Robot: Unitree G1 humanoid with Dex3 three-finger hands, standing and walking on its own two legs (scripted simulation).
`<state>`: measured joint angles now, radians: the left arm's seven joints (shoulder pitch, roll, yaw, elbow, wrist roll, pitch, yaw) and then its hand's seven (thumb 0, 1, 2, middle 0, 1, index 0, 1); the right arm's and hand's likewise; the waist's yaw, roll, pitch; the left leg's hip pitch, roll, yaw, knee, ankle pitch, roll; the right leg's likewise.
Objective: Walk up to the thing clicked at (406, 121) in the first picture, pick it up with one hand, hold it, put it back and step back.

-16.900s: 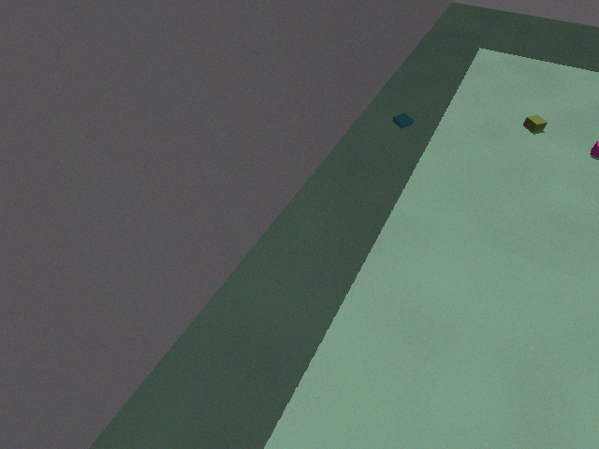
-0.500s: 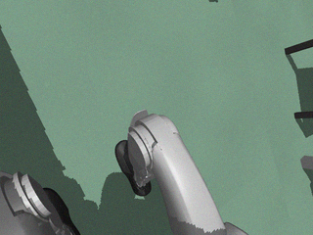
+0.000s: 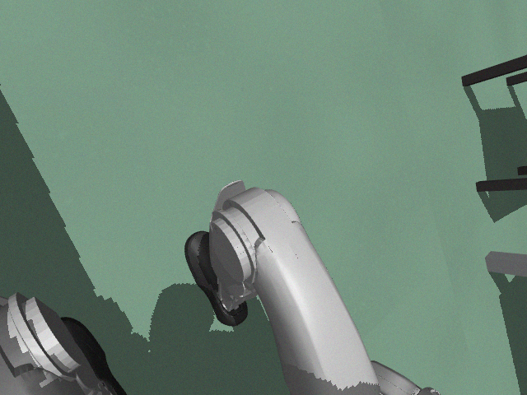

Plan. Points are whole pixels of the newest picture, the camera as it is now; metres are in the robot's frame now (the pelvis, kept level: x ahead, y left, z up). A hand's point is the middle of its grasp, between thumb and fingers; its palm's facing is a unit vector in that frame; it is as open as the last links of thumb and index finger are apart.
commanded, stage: rest palm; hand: left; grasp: from above
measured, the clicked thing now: out of the picture +0.45 +0.33 -0.30
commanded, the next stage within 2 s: close in 0.18 s
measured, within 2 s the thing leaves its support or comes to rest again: leaves its support in 2.00 s
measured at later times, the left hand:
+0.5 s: hand out of the picture +0.45 +0.31 -0.28, palm faces -0.17 -0.42 -0.89, open 12.7 cm
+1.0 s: hand out of the picture +0.45 +0.32 -0.28, palm faces -0.18 -0.41 -0.90, open 11.4 cm
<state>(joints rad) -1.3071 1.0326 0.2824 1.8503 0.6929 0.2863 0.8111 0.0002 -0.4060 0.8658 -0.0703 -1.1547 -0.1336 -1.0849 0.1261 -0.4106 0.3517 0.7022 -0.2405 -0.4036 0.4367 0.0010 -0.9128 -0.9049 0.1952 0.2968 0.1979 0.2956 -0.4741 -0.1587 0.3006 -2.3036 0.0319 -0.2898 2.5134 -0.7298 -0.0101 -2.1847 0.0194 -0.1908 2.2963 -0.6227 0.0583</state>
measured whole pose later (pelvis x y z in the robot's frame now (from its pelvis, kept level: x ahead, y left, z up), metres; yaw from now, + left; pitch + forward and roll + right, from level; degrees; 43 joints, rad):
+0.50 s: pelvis +0.00 +0.00 +0.00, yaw -1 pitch +27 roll -17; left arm -1.32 1.07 0.25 1.84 0.69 0.28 0.79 0.00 -0.28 0.79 -0.14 -1.09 -0.21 -1.02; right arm 0.13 -0.43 0.38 0.67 -0.24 -0.40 0.42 0.00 -0.91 -0.90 0.20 0.30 0.20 0.30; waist -0.49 -0.18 0.32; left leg -2.30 0.03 -0.31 2.51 -0.73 -0.01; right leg -2.17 0.02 -0.20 2.28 -0.62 0.06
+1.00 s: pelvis +0.00 +0.00 +0.00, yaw -1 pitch +27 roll -17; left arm -1.30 1.08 0.24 1.82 0.70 0.28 0.77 0.00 -0.04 0.50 -0.37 -0.84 -0.43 -0.73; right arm 0.13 -0.43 0.38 0.66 -0.23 -0.40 0.41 0.01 -0.91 -0.90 0.20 0.30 0.20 0.30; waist -0.48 -0.18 0.32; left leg -2.29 0.04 -0.31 2.51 -0.73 -0.01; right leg -2.17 0.03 -0.21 2.27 -0.61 0.06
